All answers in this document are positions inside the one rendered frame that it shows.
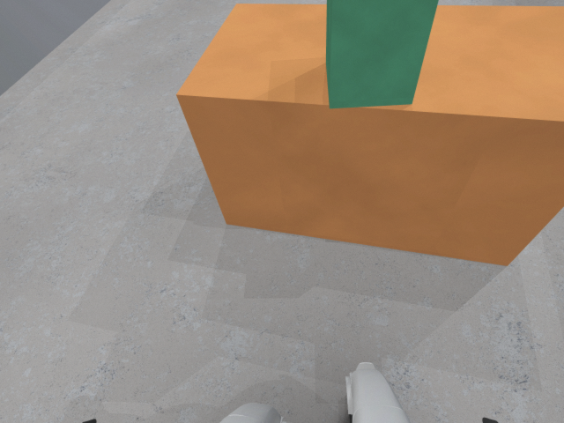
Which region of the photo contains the robot right thigh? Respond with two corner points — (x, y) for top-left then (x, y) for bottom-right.
(345, 369), (411, 423)

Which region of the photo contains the robot left thigh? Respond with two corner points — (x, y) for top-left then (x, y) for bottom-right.
(219, 403), (287, 423)

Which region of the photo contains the pedestal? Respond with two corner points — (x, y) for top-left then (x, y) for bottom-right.
(176, 4), (564, 266)

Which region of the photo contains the carton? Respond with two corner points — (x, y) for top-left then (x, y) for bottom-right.
(326, 0), (439, 108)

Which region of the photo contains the robot thigh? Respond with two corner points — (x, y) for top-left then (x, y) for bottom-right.
(345, 369), (411, 423)
(219, 403), (287, 423)

